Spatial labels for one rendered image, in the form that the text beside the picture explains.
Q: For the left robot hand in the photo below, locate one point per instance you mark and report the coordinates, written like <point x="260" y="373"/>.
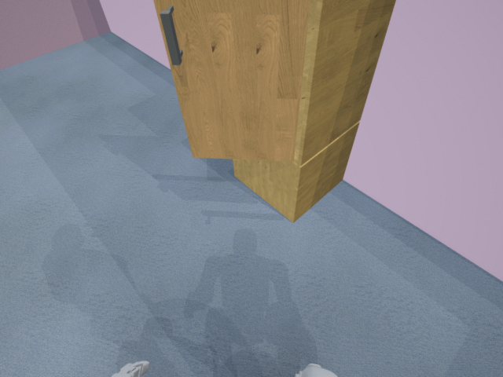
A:
<point x="133" y="370"/>

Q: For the cupboard door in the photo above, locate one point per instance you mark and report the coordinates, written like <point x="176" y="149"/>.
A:
<point x="239" y="82"/>

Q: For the handle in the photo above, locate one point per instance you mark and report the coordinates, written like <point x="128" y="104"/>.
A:
<point x="170" y="34"/>

